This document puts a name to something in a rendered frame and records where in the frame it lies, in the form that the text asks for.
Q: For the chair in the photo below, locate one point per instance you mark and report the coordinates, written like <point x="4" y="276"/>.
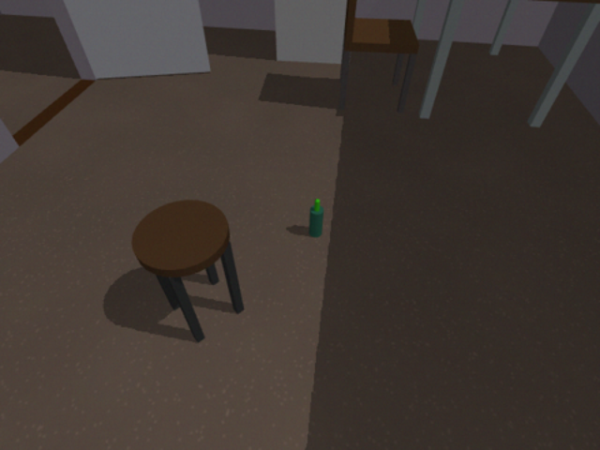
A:
<point x="378" y="36"/>

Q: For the table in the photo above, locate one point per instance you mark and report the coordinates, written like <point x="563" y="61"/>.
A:
<point x="571" y="54"/>

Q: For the stool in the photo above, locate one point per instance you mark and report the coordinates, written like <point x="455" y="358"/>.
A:
<point x="183" y="238"/>

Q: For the bottle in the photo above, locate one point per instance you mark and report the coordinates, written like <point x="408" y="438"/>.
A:
<point x="316" y="219"/>

